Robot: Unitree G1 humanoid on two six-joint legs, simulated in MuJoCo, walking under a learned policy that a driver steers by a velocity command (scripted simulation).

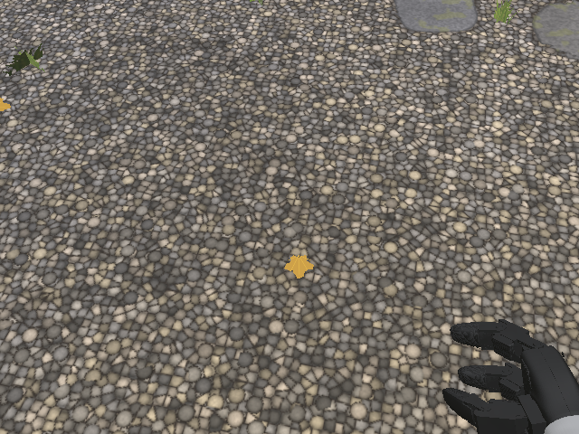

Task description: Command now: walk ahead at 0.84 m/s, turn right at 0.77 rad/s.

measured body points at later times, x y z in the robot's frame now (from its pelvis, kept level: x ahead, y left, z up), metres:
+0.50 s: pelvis +0.28 +0.00 +0.00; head +0.31 -0.03 +0.45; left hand +0.52 +0.18 -0.09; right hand +0.23 -0.27 -0.14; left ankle +0.22 +0.14 -0.70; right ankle +0.36 -0.10 -0.72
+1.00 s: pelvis +0.32 +0.00 +0.02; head +0.31 +0.00 +0.47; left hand +0.40 +0.25 -0.12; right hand +0.31 -0.25 -0.13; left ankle +0.31 +0.12 -0.72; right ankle +0.36 -0.10 -0.72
